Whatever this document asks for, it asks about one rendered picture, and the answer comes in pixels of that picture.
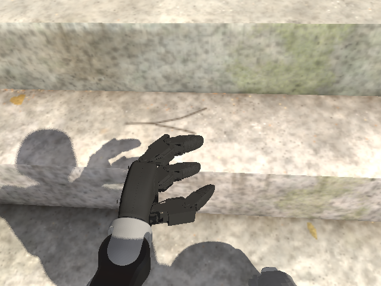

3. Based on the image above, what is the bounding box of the right robot thigh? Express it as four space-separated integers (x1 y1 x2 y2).
248 271 297 286

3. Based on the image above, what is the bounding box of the robot left forearm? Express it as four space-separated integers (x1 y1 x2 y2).
87 217 152 286

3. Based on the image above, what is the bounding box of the right robot shin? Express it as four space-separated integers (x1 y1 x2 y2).
260 267 293 280

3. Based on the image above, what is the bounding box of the left robot hand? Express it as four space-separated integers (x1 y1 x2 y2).
117 134 215 226

